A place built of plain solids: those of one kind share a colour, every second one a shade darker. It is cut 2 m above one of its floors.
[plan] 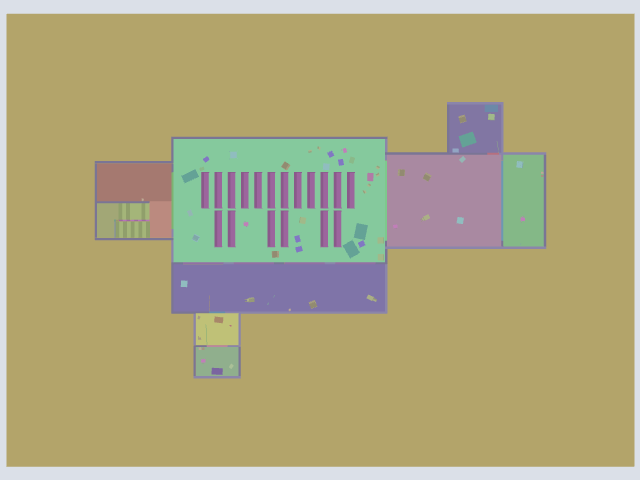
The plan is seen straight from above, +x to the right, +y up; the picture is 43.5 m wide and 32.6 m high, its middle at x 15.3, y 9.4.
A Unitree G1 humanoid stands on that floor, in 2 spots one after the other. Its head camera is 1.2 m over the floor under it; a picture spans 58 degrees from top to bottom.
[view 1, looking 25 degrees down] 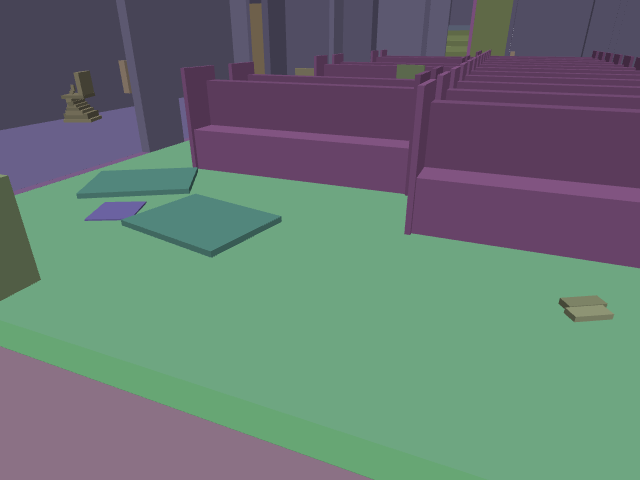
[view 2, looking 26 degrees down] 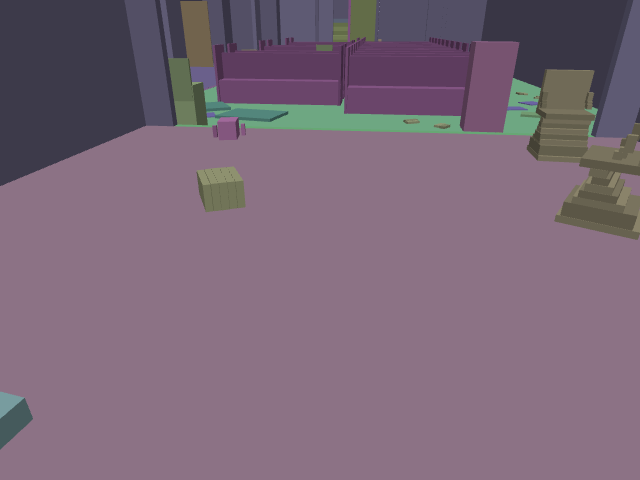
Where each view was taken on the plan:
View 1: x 20.72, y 12.07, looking -158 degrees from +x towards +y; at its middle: floor_nave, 3.22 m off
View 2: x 25.57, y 12.07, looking -173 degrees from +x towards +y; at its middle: floor_chancel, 2.74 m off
